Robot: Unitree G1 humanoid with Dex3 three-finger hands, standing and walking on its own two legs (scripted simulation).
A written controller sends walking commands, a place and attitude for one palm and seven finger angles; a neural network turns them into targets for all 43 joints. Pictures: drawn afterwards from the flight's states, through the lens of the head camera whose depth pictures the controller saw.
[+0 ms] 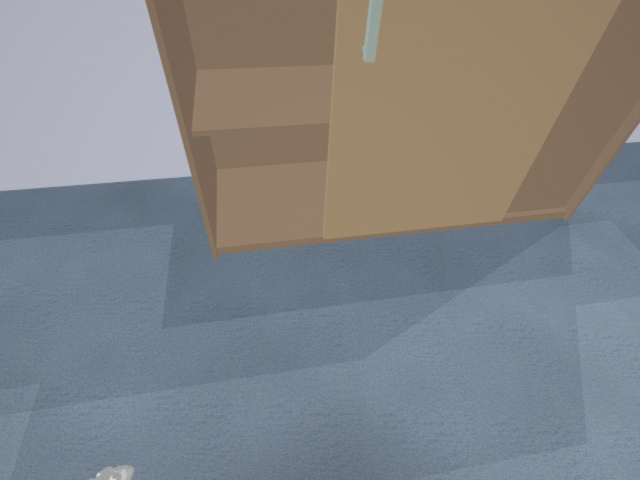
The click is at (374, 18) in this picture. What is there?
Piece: wardrobe's sliding door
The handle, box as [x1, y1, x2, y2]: [362, 0, 382, 61]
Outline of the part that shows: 382,0 369,0 365,41 362,47 363,59 365,61 374,61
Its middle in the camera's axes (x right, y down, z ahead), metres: +0.13 -0.58 +0.94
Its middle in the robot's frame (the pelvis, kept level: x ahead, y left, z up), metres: +1.12 -0.05 +0.18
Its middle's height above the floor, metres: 0.95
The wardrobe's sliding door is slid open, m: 0.44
